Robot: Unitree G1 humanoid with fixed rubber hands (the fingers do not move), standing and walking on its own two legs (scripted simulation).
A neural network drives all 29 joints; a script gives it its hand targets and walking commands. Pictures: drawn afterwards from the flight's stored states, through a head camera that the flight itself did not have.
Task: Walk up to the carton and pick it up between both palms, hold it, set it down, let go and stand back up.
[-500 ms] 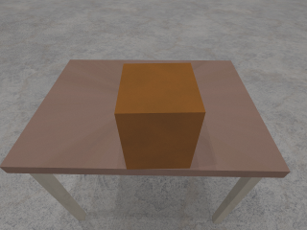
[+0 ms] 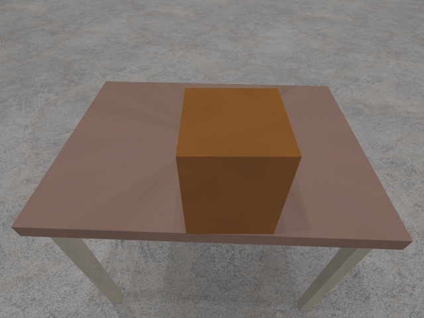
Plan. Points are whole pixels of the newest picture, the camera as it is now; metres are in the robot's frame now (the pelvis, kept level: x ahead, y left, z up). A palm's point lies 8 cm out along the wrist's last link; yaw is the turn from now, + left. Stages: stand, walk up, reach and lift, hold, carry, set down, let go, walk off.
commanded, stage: walk up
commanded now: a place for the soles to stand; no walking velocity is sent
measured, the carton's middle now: (230, 163) +0.45 -0.02 +0.07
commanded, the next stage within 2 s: reach and lift in 0.34 s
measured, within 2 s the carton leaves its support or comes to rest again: neither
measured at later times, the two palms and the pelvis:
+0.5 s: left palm out of the picture +0.05 +0.24 -0.17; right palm out of the picture +0.05 -0.25 -0.16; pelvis -0.03 -0.02 -0.03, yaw +0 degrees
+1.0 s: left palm out of the picture +0.09 +0.23 -0.10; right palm out of the picture +0.10 -0.23 -0.11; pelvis -0.03 -0.06 -0.02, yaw +3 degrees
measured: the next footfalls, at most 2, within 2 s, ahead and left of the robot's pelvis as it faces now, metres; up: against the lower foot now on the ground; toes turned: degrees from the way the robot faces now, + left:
none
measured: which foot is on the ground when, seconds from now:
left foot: down 0.00-1.00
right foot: down 0.00-1.00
